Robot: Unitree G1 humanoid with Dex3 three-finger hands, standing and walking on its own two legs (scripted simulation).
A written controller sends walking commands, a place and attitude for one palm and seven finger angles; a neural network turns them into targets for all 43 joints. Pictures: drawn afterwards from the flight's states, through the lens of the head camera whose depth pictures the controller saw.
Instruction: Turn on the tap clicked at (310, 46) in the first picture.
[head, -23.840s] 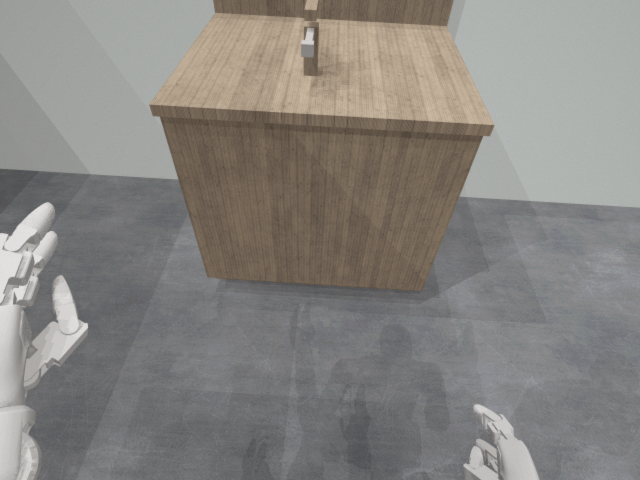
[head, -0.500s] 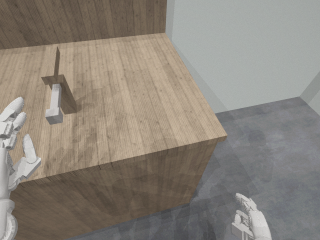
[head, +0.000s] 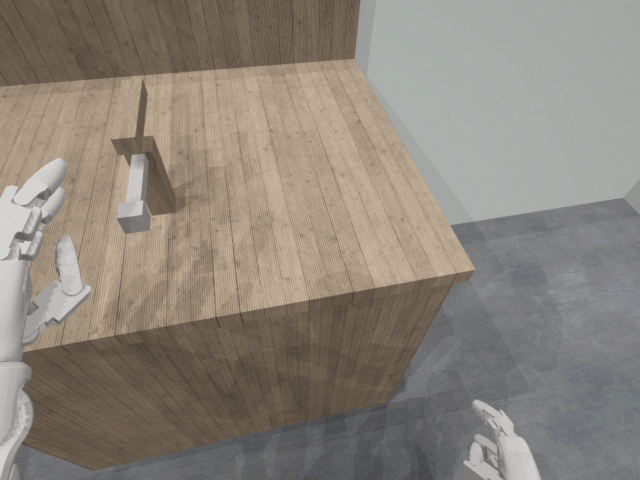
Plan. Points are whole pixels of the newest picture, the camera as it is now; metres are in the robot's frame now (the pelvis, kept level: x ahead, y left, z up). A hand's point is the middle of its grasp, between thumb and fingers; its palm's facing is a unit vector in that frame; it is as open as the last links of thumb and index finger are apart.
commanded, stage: turn the palm inward beside the body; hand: left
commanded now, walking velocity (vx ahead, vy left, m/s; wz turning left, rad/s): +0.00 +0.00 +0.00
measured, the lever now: (134, 217) +0.36 +0.27 +0.12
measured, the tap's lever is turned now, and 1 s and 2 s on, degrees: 0 0 0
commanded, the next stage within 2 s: none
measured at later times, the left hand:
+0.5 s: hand (77, 339) +0.19 +0.24 +0.16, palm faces +0.50 -0.80 -0.32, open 7.4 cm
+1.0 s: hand (108, 333) +0.20 +0.21 +0.16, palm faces +0.45 -0.85 -0.26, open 7.4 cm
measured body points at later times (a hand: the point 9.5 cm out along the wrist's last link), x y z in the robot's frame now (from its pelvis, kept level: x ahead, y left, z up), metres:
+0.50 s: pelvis -0.04 -0.04 -0.02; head -0.06 -0.06 +0.43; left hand +0.16 +0.28 +0.18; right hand +0.17 -0.25 -0.10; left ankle +0.01 +0.11 -0.74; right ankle -0.02 -0.13 -0.74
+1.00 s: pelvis +0.01 -0.03 -0.02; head -0.01 -0.06 +0.43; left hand +0.17 +0.26 +0.18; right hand +0.22 -0.26 -0.09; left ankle +0.01 +0.11 -0.74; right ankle -0.02 -0.12 -0.74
